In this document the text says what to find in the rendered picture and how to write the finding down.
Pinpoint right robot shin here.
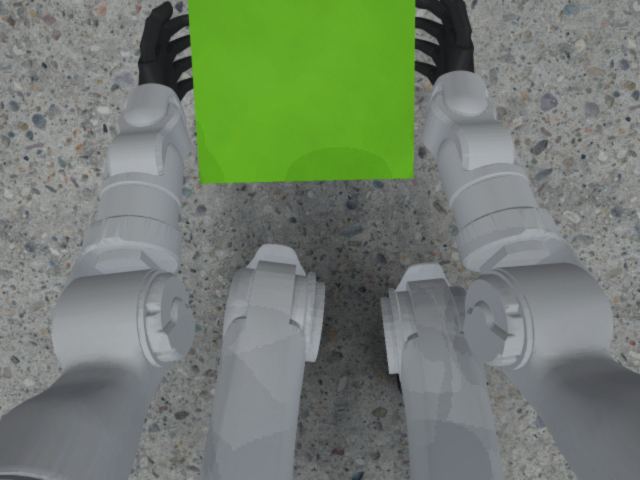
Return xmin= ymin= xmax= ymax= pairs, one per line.
xmin=395 ymin=263 xmax=467 ymax=332

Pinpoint robot shin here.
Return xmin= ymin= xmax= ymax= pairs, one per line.
xmin=222 ymin=244 xmax=306 ymax=343
xmin=395 ymin=263 xmax=467 ymax=332

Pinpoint carton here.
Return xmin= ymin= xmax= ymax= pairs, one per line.
xmin=188 ymin=0 xmax=415 ymax=184

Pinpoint left robot forearm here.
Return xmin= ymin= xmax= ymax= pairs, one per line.
xmin=51 ymin=83 xmax=192 ymax=363

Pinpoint left robot hand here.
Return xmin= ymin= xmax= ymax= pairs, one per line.
xmin=138 ymin=1 xmax=193 ymax=102

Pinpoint right robot hand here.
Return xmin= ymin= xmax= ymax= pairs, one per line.
xmin=415 ymin=0 xmax=474 ymax=85

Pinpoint left robot shin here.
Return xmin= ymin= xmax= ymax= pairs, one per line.
xmin=222 ymin=244 xmax=306 ymax=343

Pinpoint robot left upper arm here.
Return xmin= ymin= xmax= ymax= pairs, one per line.
xmin=0 ymin=268 xmax=195 ymax=480

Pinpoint robot right upper arm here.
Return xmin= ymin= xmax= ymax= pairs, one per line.
xmin=463 ymin=263 xmax=640 ymax=480

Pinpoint right robot forearm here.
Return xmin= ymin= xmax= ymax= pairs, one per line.
xmin=421 ymin=70 xmax=613 ymax=333

